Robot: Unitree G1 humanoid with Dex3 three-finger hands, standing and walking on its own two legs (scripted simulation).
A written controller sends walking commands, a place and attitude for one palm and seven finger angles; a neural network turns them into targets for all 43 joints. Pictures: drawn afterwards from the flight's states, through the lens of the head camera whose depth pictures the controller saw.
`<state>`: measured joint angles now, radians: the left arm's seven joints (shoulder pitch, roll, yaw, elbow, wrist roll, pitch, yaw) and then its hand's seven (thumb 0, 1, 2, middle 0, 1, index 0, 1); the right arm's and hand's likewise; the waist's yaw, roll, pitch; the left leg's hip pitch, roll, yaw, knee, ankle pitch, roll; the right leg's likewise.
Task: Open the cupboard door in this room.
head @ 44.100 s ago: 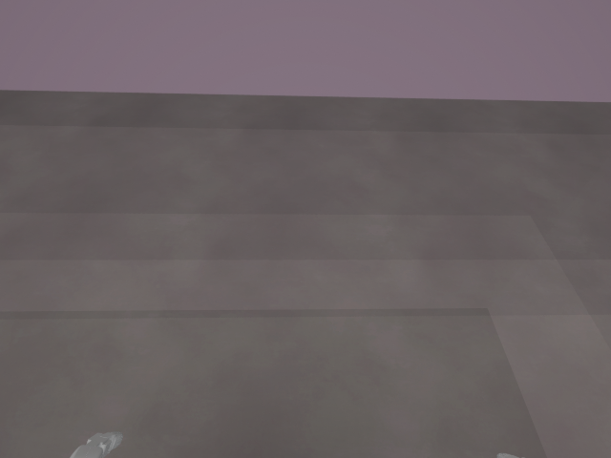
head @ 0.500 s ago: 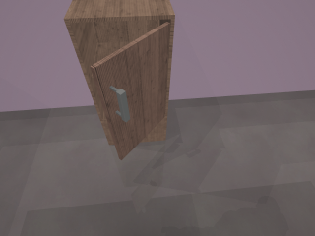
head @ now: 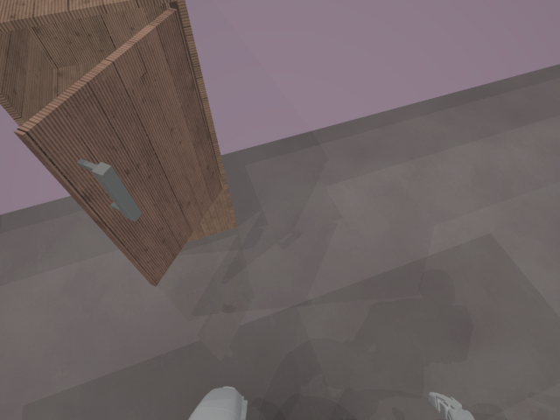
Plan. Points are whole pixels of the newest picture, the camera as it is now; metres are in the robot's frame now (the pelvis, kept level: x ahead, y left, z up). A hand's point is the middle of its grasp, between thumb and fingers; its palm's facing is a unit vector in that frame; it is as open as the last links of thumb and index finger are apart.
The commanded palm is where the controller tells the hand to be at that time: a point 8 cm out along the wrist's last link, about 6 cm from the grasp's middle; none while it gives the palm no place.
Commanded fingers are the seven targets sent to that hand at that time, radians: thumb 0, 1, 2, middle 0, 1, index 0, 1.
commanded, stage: walk to a spot facing it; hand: left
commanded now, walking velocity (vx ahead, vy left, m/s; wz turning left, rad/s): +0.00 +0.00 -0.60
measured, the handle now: (110, 190) +0.47 +0.37 -0.04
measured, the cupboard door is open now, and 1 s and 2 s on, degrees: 46 46 46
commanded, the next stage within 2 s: none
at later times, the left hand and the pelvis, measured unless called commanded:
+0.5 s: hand (165, 384) +0.17 +0.22 -0.17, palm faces -0.27 -0.93 -0.24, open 7.4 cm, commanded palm none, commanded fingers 0.00 0.90 0.90 -0.20 -0.30 -0.20 -0.30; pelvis +0.02 +0.03 +0.00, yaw -18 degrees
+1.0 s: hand (228, 350) +0.23 +0.12 -0.18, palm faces -0.54 -0.82 -0.18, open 7.4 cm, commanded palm none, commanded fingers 0.00 0.90 0.90 -0.20 -0.30 -0.20 -0.30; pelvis +0.08 -0.01 -0.01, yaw -37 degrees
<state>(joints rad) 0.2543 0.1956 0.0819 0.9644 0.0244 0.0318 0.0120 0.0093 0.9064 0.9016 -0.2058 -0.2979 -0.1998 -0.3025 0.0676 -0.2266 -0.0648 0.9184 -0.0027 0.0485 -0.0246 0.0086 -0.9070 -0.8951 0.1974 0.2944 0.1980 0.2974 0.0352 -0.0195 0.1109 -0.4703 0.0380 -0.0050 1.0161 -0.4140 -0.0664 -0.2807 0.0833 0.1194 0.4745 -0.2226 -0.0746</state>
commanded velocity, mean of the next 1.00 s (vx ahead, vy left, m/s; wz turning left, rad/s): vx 0.10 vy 0.00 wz -0.60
